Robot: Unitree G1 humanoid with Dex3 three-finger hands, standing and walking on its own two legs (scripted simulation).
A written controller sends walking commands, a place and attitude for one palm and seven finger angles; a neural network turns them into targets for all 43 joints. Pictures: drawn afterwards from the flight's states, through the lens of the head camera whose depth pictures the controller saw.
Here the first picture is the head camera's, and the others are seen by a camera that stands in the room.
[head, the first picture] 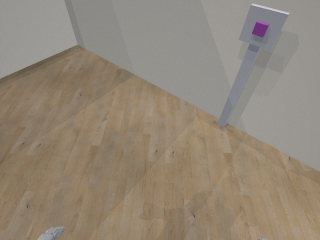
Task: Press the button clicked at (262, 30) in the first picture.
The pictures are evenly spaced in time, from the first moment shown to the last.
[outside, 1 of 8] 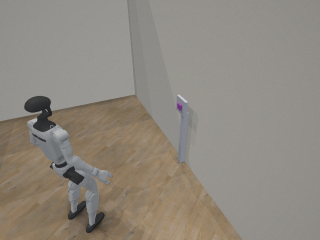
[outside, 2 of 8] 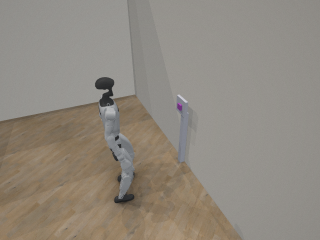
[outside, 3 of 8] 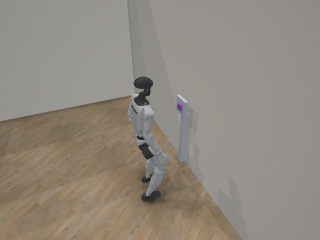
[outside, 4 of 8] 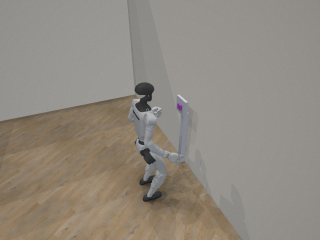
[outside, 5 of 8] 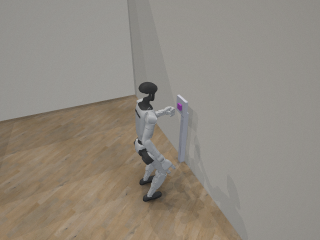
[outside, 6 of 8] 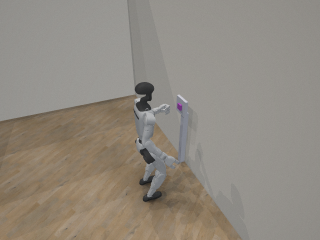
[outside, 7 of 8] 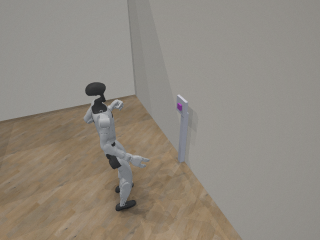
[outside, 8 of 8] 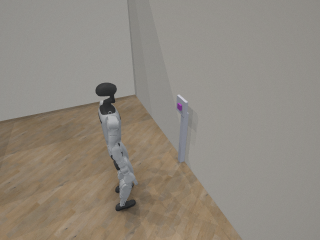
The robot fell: no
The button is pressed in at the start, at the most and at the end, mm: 0 12 0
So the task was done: yes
